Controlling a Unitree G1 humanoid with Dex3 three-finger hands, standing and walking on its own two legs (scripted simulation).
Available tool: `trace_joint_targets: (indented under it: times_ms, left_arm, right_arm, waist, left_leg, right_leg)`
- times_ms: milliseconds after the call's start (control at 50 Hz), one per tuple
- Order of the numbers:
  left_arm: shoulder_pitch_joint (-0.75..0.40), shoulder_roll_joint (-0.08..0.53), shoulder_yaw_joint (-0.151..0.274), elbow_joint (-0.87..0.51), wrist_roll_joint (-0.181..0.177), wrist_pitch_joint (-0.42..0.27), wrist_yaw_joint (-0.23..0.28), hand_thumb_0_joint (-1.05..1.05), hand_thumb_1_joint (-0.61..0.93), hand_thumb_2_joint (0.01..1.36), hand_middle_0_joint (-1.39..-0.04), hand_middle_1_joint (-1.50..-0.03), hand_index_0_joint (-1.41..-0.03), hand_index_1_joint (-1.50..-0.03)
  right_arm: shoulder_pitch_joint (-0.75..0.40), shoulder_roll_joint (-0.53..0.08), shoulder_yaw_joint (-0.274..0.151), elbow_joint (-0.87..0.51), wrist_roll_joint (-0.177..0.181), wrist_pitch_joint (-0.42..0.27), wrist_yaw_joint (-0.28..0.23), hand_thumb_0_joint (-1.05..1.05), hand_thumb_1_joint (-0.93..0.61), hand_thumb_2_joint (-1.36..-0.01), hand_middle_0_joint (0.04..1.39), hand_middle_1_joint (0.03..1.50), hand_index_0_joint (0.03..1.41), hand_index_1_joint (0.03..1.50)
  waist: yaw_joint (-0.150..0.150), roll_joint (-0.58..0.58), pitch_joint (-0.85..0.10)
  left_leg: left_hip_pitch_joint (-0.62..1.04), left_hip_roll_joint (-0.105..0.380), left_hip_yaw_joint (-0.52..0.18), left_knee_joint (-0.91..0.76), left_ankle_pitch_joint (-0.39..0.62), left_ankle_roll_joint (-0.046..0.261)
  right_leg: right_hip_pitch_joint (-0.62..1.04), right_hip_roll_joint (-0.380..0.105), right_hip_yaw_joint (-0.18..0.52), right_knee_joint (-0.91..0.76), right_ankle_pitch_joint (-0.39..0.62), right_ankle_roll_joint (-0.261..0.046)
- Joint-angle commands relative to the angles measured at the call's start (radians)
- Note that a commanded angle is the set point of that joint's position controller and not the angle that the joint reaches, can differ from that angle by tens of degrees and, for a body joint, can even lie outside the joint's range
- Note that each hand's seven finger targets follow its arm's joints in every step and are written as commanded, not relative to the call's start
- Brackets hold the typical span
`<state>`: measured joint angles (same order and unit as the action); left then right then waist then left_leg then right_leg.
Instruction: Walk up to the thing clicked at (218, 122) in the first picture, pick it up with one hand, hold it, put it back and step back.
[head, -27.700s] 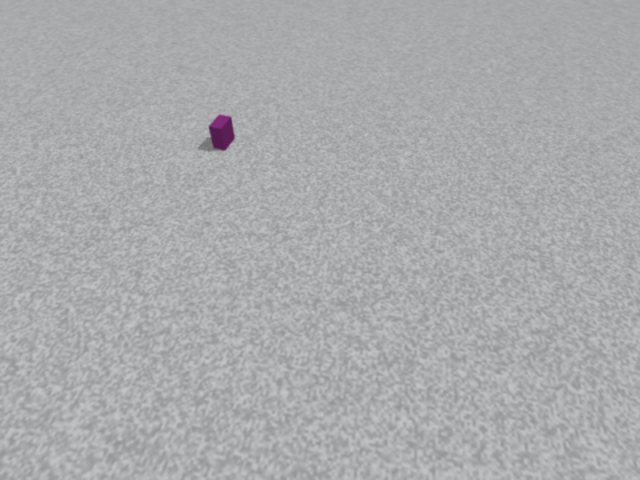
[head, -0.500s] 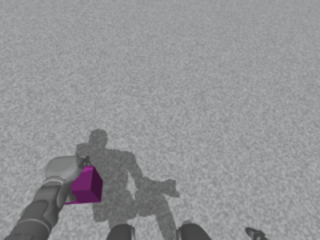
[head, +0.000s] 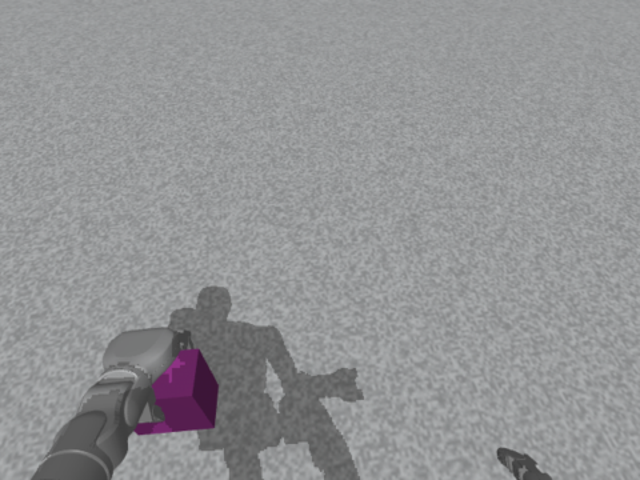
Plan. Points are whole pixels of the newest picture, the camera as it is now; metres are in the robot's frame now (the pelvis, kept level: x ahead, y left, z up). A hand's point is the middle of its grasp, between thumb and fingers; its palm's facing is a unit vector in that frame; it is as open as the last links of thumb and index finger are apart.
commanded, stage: hold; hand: left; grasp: from above
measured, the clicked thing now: (167, 393) +0.28 +0.22 -0.14
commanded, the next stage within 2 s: crouch in 1.72 s
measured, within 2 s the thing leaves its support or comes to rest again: neither
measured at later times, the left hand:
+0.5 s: hand (150, 375) +0.28 +0.22 -0.05, palm faces -0.51 -0.05 -0.86, open 10.0 cm
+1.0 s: hand (138, 381) +0.27 +0.22 -0.03, palm faces -0.48 -0.05 -0.87, open 10.0 cm
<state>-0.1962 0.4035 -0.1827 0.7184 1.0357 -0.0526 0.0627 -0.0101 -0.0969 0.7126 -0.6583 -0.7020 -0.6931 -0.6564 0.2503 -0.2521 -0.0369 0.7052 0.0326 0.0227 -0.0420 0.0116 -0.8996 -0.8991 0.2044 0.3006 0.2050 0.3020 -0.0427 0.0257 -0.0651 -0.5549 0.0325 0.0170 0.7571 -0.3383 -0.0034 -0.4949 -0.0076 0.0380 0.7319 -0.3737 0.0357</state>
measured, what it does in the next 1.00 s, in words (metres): stands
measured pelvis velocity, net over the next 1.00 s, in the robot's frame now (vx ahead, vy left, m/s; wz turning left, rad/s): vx -0.02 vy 0.00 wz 0.00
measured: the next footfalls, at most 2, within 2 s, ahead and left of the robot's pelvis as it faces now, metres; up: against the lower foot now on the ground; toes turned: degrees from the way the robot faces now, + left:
none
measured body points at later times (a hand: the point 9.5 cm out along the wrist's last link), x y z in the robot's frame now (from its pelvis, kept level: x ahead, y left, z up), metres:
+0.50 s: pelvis +0.00 +0.00 +0.01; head +0.02 -0.01 +0.46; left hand +0.30 +0.22 +0.00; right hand +0.12 -0.27 -0.10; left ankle +0.02 +0.12 -0.71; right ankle +0.00 -0.15 -0.71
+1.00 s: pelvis -0.02 +0.00 +0.02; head -0.01 -0.02 +0.47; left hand +0.29 +0.22 +0.02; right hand +0.12 -0.26 -0.09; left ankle +0.02 +0.12 -0.71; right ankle +0.00 -0.15 -0.71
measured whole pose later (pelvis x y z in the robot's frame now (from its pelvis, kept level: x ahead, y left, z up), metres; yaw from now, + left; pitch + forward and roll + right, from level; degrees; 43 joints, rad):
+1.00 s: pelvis -0.02 +0.00 +0.02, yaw +0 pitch +1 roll +0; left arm -0.19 0.42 -0.20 0.63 1.00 -0.02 -0.06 -0.01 -0.10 0.71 -0.67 -0.69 -0.70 -0.64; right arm 0.21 -0.26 -0.03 0.69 0.05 0.03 -0.04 0.01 -0.90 -0.90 0.20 0.30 0.20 0.30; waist -0.02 0.04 -0.02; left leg -0.36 0.03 0.03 0.59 -0.25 0.00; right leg -0.31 -0.01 0.04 0.58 -0.29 0.03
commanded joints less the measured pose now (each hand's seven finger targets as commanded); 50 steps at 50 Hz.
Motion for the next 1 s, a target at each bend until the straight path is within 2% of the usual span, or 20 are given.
trace_joint_targets:
  times_ms: [0,40,120,140,220,240,300,320,380,460,520,540,580,640,700,780,800,820,900,980]
  left_arm:
    - [-0.424,0.265,0.142,-0.314,0.011,0.000,0.100,0.000,0.748,1.045,-1.098,-0.775,-1.088,-0.787]
    - [-0.461,0.266,0.138,-0.334,0.007,0.014,0.110,0.000,0.767,1.052,-1.108,-0.781,-1.100,-0.791]
    - [-0.437,0.243,0.120,-0.301,-0.009,0.043,0.105,0.000,0.736,1.052,-1.082,-0.781,-1.074,-0.790]
    - [-0.437,0.232,0.111,-0.291,-0.014,0.046,0.096,0.000,0.718,1.032,-1.064,-0.777,-1.058,-0.784]
    - [-0.381,0.233,0.106,-0.246,-0.022,0.046,0.043,0.000,0.684,1.015,-1.049,-0.753,-1.038,-0.765]
    - [-0.384,0.212,0.090,-0.254,-0.022,0.044,0.028,0.000,0.675,1.000,-1.038,-0.765,-1.031,-0.773]
    - [-0.361,0.204,0.082,-0.247,-0.028,0.033,-0.010,0.000,0.697,0.979,-1.054,-0.753,-1.051,-0.758]
    - [-0.346,0.229,0.106,-0.243,-0.033,0.028,-0.020,0.000,0.698,0.997,-1.064,-0.758,-1.056,-0.768]
    - [-0.343,0.236,0.113,-0.270,-0.032,0.011,-0.042,0.000,0.736,0.988,-1.075,-0.765,-1.074,-0.767]
    - [-0.370,0.263,0.143,-0.317,-0.016,-0.002,-0.029,0.000,0.746,1.025,-1.098,-0.766,-1.089,-0.776]
    - [-0.407,0.263,0.149,-0.351,-0.011,-0.005,0.000,0.000,0.752,1.050,-1.092,-0.802,-1.087,-0.807]
    - [-0.413,0.256,0.140,-0.368,-0.005,-0.002,0.008,0.000,0.760,1.058,-1.092,-0.814,-1.090,-0.818]
    - [-0.404,0.264,0.152,-0.380,-0.001,0.004,0.027,0.000,0.750,1.092,-1.094,-0.827,-1.086,-0.836]
    - [-0.427,0.247,0.127,-0.394,-0.003,0.019,0.046,0.000,0.753,1.108,-1.103,-0.821,-1.091,-0.834]
    - [-0.418,0.242,0.124,-0.380,-0.009,0.040,0.048,0.000,0.730,1.086,-1.082,-0.816,-1.073,-0.827]
    - [-0.412,0.238,0.108,-0.342,-0.022,0.053,0.013,0.000,0.706,1.038,-1.063,-0.794,-1.057,-0.801]
    - [-0.416,0.223,0.096,-0.337,-0.029,0.052,0.001,0.000,0.695,1.016,-1.042,-0.798,-1.042,-0.800]
    - [-0.399,0.233,0.104,-0.331,-0.033,0.052,-0.013,0.000,0.697,1.011,-1.045,-0.797,-1.045,-0.798]
    - [-0.369,0.237,0.108,-0.336,-0.046,0.027,-0.068,0.000,0.690,0.967,-1.044,-0.770,-1.045,-0.771]
    - [-0.374,0.252,0.126,-0.355,-0.041,-0.002,-0.090,0.000,0.693,0.957,-1.039,-0.780,-1.043,-0.776]
  right_arm:
    - [-0.004,-0.151,-0.062,-0.088,-0.003,-0.039,-0.007,0.000,-0.893,-0.895,0.200,0.299,0.200,0.299]
    - [-0.013,-0.155,-0.063,-0.083,-0.003,-0.039,-0.008,0.000,-0.889,-0.893,0.200,0.299,0.200,0.299]
    - [-0.024,-0.154,-0.062,-0.079,0.000,-0.039,-0.007,0.000,-0.885,-0.892,0.200,0.299,0.200,0.299]
    - [-0.029,-0.154,-0.062,-0.079,0.000,-0.039,-0.006,0.000,-0.886,-0.892,0.200,0.299,0.200,0.299]
    - [-0.044,-0.158,-0.066,-0.086,0.004,-0.036,-0.005,0.000,-0.888,-0.893,0.200,0.299,0.200,0.299]
    - [-0.042,-0.151,-0.062,-0.089,0.002,-0.035,-0.003,0.000,-0.892,-0.895,0.200,0.299,0.199,0.299]
    - [-0.061,-0.146,-0.056,-0.116,0.006,-0.030,-0.003,0.000,-0.894,-0.896,0.200,0.299,0.199,0.299]
    - [-0.072,-0.148,-0.056,-0.126,0.009,-0.027,-0.003,0.000,-0.897,-0.897,0.200,0.299,0.199,0.299]
    - [-0.084,-0.145,-0.053,-0.141,0.009,-0.024,-0.003,0.000,-0.894,-0.896,0.200,0.299,0.199,0.299]
    - [-0.080,-0.148,-0.051,-0.148,0.011,-0.021,-0.006,0.000,-0.898,-0.897,0.200,0.299,0.199,0.299]
    - [-0.078,-0.150,-0.052,-0.147,0.008,-0.022,-0.006,0.000,-0.895,-0.896,0.200,0.299,0.199,0.299]
    - [-0.081,-0.148,-0.051,-0.144,0.009,-0.024,-0.005,0.000,-0.894,-0.896,0.200,0.299,0.199,0.299]
    - [-0.076,-0.156,-0.056,-0.138,0.008,-0.026,-0.005,0.000,-0.895,-0.896,0.200,0.299,0.199,0.299]
    - [-0.085,-0.154,-0.055,-0.134,0.008,-0.031,-0.004,0.000,-0.895,-0.896,0.200,0.299,0.199,0.299]
    - [-0.086,-0.151,-0.053,-0.122,0.007,-0.033,-0.006,0.000,-0.893,-0.895,0.200,0.299,0.199,0.299]
    - [-0.108,-0.152,-0.051,-0.126,0.011,-0.033,-0.006,0.000,-0.897,-0.897,0.200,0.299,0.199,0.299]
    - [-0.106,-0.150,-0.048,-0.130,0.010,-0.034,-0.006,0.000,-0.894,-0.896,0.200,0.299,0.199,0.299]
    - [-0.116,-0.147,-0.045,-0.132,0.011,-0.034,-0.006,0.000,-0.897,-0.897,0.200,0.299,0.199,0.299]
    - [-0.133,-0.140,-0.038,-0.153,0.014,-0.035,-0.008,0.000,-0.903,-0.899,0.199,0.299,0.199,0.299]
    - [-0.139,-0.141,-0.035,-0.165,0.016,-0.036,-0.010,0.000,-0.904,-0.900,0.199,0.300,0.199,0.300]
  waist:
    - [-0.003,0.080,-0.342]
    - [-0.009,0.075,-0.348]
    - [-0.001,0.067,-0.321]
    - [-0.006,0.053,-0.318]
    - [0.011,0.048,-0.298]
    - [0.007,0.043,-0.283]
    - [0.012,0.014,-0.236]
    - [0.027,0.020,-0.223]
    - [0.028,0.024,-0.227]
    - [0.032,0.037,-0.244]
    - [0.019,0.061,-0.258]
    - [0.020,0.081,-0.261]
    - [0.022,0.078,-0.286]
    - [0.013,0.074,-0.287]
    - [0.018,0.059,-0.284]
    - [0.020,0.038,-0.236]
    - [0.009,0.028,-0.233]
    - [0.027,0.035,-0.220]
    - [0.038,0.026,-0.203]
    - [0.041,0.045,-0.187]
  left_leg:
    - [0.335,-0.034,-0.014,-0.094,0.319,-0.007]
    - [0.342,-0.036,-0.013,-0.097,0.323,-0.006]
    - [0.358,-0.038,-0.006,-0.122,0.313,-0.005]
    - [0.363,-0.037,-0.010,-0.131,0.310,-0.007]
    - [0.369,-0.035,-0.006,-0.141,0.344,-0.004]
    - [0.360,-0.037,-0.005,-0.144,0.345,-0.001]
    - [0.325,-0.044,-0.001,-0.164,0.293,0.006]
    - [0.313,-0.048,0.003,-0.173,0.275,0.008]
    - [0.323,-0.051,0.005,-0.179,0.270,0.011]
    - [0.344,-0.045,0.000,-0.183,0.301,0.007]
    - [0.366,-0.041,-0.001,-0.187,0.280,0.002]
    - [0.379,-0.036,-0.001,-0.193,0.282,-0.001]
    - [0.402,-0.032,-0.004,-0.191,0.299,-0.004]
    - [0.406,-0.033,-0.004,-0.190,0.289,-0.004]
    - [0.401,-0.037,0.003,-0.193,0.292,0.001]
    - [0.391,-0.039,0.004,-0.216,0.238,0.006]
    - [0.388,-0.036,0.000,-0.223,0.222,0.007]
    - [0.377,-0.038,0.000,-0.231,0.214,0.008]
    - [0.372,-0.040,-0.004,-0.248,0.194,0.011]
    - [0.383,-0.034,-0.007,-0.268,0.187,0.006]
  right_leg:
    - [0.025,0.044,-0.030,-0.107,0.298,-0.039]
    - [0.046,0.043,-0.026,-0.122,0.315,-0.034]
    - [0.072,0.042,-0.025,-0.150,0.310,-0.032]
    - [0.084,0.042,-0.031,-0.153,0.301,-0.032]
    - [0.105,0.043,-0.035,-0.163,0.316,-0.033]
    - [0.102,0.042,-0.031,-0.166,0.320,-0.034]
    - [0.119,0.040,-0.028,-0.188,0.289,-0.032]
    - [0.125,0.037,-0.023,-0.199,0.277,-0.032]
    - [0.142,0.036,-0.018,-0.205,0.271,-0.031]
    - [0.142,0.043,-0.023,-0.199,0.286,-0.036]
    - [0.129,0.044,-0.025,-0.201,0.263,-0.039]
    - [0.117,0.045,-0.027,-0.197,0.261,-0.044]
    - [0.119,0.047,-0.030,-0.195,0.268,-0.044]
    - [0.123,0.045,-0.031,-0.204,0.264,-0.040]
    - [0.142,0.041,-0.025,-0.213,0.282,-0.035]
    - [0.140,0.037,-0.027,-0.240,0.234,-0.034]
    - [0.138,0.038,-0.027,-0.243,0.220,-0.034]
    - [0.148,0.036,-0.027,-0.248,0.213,-0.035]
    - [0.161,0.036,-0.025,-0.262,0.185,-0.036]
    - [0.158,0.044,-0.028,-0.261,0.174,-0.045]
